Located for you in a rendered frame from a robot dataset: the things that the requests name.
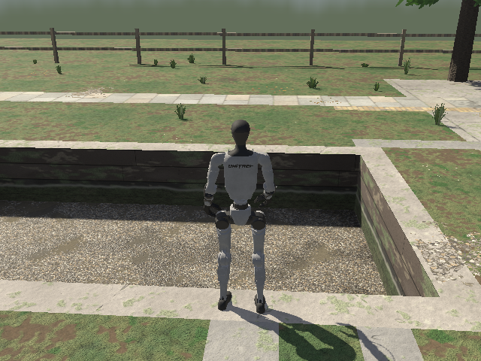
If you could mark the left robot thigh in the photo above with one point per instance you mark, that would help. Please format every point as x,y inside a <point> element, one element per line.
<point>223,227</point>

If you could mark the right robot upper arm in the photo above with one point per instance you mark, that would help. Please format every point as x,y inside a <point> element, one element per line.
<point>267,171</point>

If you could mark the left robot hand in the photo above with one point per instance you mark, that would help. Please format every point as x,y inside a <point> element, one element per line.
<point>209,212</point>

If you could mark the robot right forearm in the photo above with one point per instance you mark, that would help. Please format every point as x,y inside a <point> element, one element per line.
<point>269,195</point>

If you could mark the robot left forearm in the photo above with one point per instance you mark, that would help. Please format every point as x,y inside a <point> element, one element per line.
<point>208,198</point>

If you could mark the right robot hand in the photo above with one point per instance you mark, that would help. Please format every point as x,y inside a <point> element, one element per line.
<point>262,197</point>

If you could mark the left robot upper arm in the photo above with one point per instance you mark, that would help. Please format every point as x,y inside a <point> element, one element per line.
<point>216,160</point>

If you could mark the left robot shin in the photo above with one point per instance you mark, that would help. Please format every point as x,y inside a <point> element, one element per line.
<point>223,272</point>

